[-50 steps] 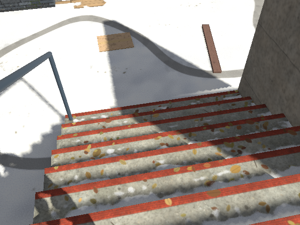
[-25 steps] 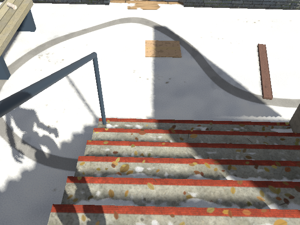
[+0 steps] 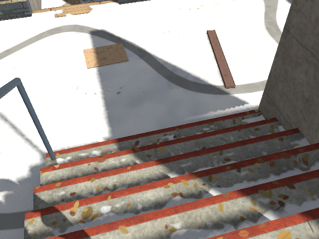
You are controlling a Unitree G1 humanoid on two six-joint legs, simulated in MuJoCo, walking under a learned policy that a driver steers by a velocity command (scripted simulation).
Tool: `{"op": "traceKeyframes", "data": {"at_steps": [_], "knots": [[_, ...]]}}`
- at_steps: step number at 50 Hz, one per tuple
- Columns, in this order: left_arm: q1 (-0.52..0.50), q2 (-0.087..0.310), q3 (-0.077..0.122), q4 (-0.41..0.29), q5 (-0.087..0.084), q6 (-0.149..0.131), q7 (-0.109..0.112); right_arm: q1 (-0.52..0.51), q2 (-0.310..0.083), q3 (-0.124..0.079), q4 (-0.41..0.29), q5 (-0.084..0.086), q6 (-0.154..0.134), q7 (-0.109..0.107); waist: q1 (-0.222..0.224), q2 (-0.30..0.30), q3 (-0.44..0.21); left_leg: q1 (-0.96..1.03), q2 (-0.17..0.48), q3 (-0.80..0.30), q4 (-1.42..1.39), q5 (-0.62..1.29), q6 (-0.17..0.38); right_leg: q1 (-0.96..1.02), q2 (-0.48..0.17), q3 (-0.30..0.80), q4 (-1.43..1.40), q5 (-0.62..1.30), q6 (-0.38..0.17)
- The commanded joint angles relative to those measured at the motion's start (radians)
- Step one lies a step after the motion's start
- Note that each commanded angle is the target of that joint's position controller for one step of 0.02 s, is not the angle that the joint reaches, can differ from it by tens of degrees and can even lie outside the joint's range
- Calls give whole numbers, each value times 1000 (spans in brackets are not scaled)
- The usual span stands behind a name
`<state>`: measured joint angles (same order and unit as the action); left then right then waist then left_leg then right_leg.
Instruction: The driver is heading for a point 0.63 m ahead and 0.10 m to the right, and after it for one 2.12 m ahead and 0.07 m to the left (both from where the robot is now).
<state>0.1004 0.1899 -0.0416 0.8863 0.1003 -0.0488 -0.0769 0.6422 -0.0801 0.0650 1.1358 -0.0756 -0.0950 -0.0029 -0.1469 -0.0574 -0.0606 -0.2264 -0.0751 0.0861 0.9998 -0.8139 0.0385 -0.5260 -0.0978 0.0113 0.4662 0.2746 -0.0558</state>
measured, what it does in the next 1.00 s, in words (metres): goes down: right foot 0.16 m lower, then left foot 0.16 m lower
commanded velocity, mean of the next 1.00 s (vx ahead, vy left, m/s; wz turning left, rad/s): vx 0.46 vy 0.00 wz -0.14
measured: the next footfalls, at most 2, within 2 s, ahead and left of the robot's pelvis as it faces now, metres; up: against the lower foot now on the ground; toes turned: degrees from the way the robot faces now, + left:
right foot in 0.06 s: +0.17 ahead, -0.12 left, -0.16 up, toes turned -5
left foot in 0.60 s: +0.44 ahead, +0.11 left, -0.31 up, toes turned +3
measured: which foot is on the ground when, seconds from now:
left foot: down 0.00-0.06, up 0.08-0.58, down 0.60-1.00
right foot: up 0.00-0.04, down 0.06-0.60, up 0.62-1.00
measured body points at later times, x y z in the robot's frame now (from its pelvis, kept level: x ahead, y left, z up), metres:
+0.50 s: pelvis +0.27 -0.02 -0.14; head +0.26 -0.01 +0.31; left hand +0.10 +0.13 -0.28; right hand +0.43 -0.22 -0.26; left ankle +0.42 +0.11 -0.85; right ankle +0.13 -0.12 -0.80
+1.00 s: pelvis +0.51 +0.00 -0.28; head +0.52 -0.01 +0.17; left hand +0.69 +0.19 -0.40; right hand +0.34 -0.14 -0.42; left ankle +0.40 +0.11 -0.96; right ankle +0.69 -0.17 -0.97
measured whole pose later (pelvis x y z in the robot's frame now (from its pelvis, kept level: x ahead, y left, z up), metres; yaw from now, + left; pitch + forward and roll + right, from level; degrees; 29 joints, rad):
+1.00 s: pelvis +0.51 +0.00 -0.28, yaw -11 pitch +0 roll +5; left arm 0.14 0.20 0.01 0.93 0.09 -0.06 -0.09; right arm 0.61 -0.10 0.06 1.13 -0.10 -0.13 -0.02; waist -0.09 -0.06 -0.01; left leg -0.14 -0.01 0.26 0.80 -0.65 0.02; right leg -0.66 -0.13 0.03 0.62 0.46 -0.06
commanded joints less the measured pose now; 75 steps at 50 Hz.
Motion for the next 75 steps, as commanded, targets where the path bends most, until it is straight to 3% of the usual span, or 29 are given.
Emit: {"op": "traceKeyframes", "data": {"at_steps": [1, 3, 4, 5, 7, 10, 12, 18, 27, 29, 30, 31, 32, 34, 37, 39, 42, 45, 47, 53, 55, 57, 58, 59, 60, 61, 63, 68, 75], "knots": [[-43, 67, 11, -29, -29, -29, 10, 46, -179, -42, -6, 0, 19, 4, 24, 66, 170, -16, 254, -357, -145, 627, 208, 109, -5, -22, -177, -90, -12], [442, 203, 86, 126, -45, -49, 11, 1, -208, -54, -6, -54, 38, 87, 249, -35, 29, -314, 142, -190, 302, 709, 104, 751, -2, -67, -114, 161, -76], [655, 297, 117, 166, -28, -29, -5, 202, -63, -38, 46, -16, 30, 122, 246, -268, -247, -584, -1, -84, 835, 44, 6, 1195, -202, 79, 184, 692, -281], [718, 338, 135, 195, -19, -15, -18, 99, -118, -52, -55, 16, 11, 133, 290, -171, -319, -760, -8, -125, 1061, -37, 0, 1266, -304, 303, 165, 632, -373], [489, 198, 115, 156, 2, -10, -3, -193, -162, -53, -182, 37, -14, 79, 268, 100, -13, -1016, 141, -184, 831, 262, 29, 893, -340, 363, -46, -304, -309], [288, -58, 25, 108, 6, -49, 35, -210, -84, -52, -159, -24, 4, 27, 97, 61, 193, -618, 270, -232, 290, 728, 94, 162, -163, 197, -173, -325, -248], [378, 7, 32, 140, -47, -73, 45, -234, -98, -69, -142, -35, 23, 57, 149, 20, 145, -494, 221, -127, 88, 909, 71, 64, -98, 103, -162, -350, -275], [536, -27, -8, 221, -13, -90, 64, -381, -112, -39, -203, -25, 14, 59, 193, 56, 109, -461, 216, -165, -286, 1371, -1, 70, -69, 139, 84, -414, -221], [630, 62, 23, 248, -15, -30, 83, -634, -176, -37, -285, 0, 22, 64, 295, 21, 194, -263, 183, -110, -662, 984, 9, 297, -110, 260, 334, -477, -181], [572, 104, 43, 242, -13, -2, 37, -372, -249, -80, -164, 30, -3, 57, 165, 136, 117, 139, 128, -14, -796, 1112, 30, 195, -13, 141, 603, -393, -130], [585, 73, 38, 257, 33, 3, -15, -48, -331, -121, -89, 23, -15, 63, 36, 188, -14, 593, 220, -78, -631, 1449, 124, -88, 43, 86, 905, -398, -50], [756, -62, 24, 284, -32, -8, -46, 155, -428, -148, -41, 13, 3, 74, 35, 390, -296, 1009, 463, -201, -333, 1983, 332, -322, 168, -19, 1455, -1108, 25], [622, 16, 46, 195, -75, -29, -60, 226, -453, -171, -7, -21, 21, 83, -22, 240, -293, 996, 537, -353, -339, 1936, 384, -525, 162, 43, 1632, -1130, 30], [381, 37, 54, 98, -85, -47, -18, -30, -302, -143, -54, -29, 36, 71, 22, 50, -8, 565, 552, -393, -544, 1068, 337, -733, 52, 108, 1528, -846, -11], [351, -61, 44, 108, -21, -45, 8, -250, -41, -55, -132, -41, -2, 19, 193, 53, 184, -119, 351, -124, -681, 929, 203, -347, -79, 145, 955, -348, -92], [299, -48, 57, 122, -5, -47, -22, -221, -69, -40, -129, -11, -34, -3, 156, 51, 170, -239, 317, -35, -720, 870, 227, -173, -38, 76, 600, -75, -85], [349, -23, 58, 112, -20, -44, -38, -153, -180, -58, -90, -41, -39, 12, 204, 89, 117, -211, 361, -40, -575, 1217, 218, -115, -20, 37, 670, -100, -21], [105, 0, 42, 38, -20, -50, -10, -51, -77, -16, -47, -5, -62, -44, 102, 70, 162, 66, 318, -45, -442, 934, 115, -355, -80, 116, 176, 288, 10], [110, 27, 51, 40, -17, -28, -18, -48, -117, -16, -44, -37, -46, -19, 130, 100, 156, -186, 293, 4, -444, 812, 116, -21, -20, 8, 216, 304, -2], [-142, 12, 27, -50, 0, 1, -8, 139, -119, -38, 41, 6, 5, -54, -17, 44, 279, 161, 403, -133, -309, 734, 123, -164, -65, 4, -186, 86, -7], [-111, 26, 34, -18, -12, -6, 1, 147, -158, -62, 48, -9, 32, -27, -8, 28, 244, 61, 364, -106, -237, 776, 116, 77, 2, -55, -198, 41, -19], [314, 175, 106, 128, -42, -27, 10, 62, -215, -84, 21, -36, 60, 66, 182, -60, 50, -270, 231, 41, 106, 644, 14, 783, 19, -108, -165, 413, -69], [529, 299, 135, 189, -48, -13, 9, 153, -78, -57, 14, -8, 61, 115, 206, -161, -265, -468, 150, 96, 420, 176, -80, 1285, -193, 6, 143, 922, -233], [613, 243, 130, 263, -120, 9, 36, 32, -134, -89, -35, 203, 76, -11, 269, -12, -279, -631, 62, 79, 841, -296, -65, 1267, -412, 140, 250, 1524, -234], [549, 237, 126, 224, -150, 10, 59, -20, -121, -81, -73, 202, 74, -55, 272, -25, -323, -664, 89, -33, 866, -258, -56, 1182, -422, 150, 215, 1392, -232], [481, 244, 124, 192, -22, 9, 7, -98, -81, -42, -144, 47, 41, 59, 256, -97, -357, -564, 249, -130, 776, -188, -79, 974, -377, 110, 117, 785, -254], [248, 176, 92, 142, -30, 1, -27, -109, -58, -39, -108, 66, 17, 88, 127, 35, -3, -407, 256, -119, 563, -99, -139, 428, -326, 31, 18, 682, -167], [108, 151, 89, 72, -46, -72, 24, 57, -89, -96, -58, 12, 29, 63, 14, 25, 56, -104, 215, -103, 76, 599, -139, 22, -213, -102, -138, -10, -211], [278, 161, 146, 26, -54, -59, 155, -284, -106, -98, -311, -8, 83, -63, 204, -11, 68, -339, 209, -79, -111, 412, -64, 295, -398, 73, -153, -385, -199]]}}
Velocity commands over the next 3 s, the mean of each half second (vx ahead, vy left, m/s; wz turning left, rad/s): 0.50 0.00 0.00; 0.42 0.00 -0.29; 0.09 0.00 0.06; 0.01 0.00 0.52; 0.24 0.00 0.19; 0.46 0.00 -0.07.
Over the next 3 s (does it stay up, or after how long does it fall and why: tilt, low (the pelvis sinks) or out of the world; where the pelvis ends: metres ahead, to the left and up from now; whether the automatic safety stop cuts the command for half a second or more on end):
stays up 1.03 0.10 -0.55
